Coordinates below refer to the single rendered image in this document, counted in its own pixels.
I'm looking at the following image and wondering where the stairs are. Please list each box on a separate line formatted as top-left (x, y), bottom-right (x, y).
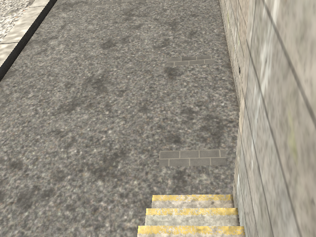
top-left (137, 195), bottom-right (246, 237)

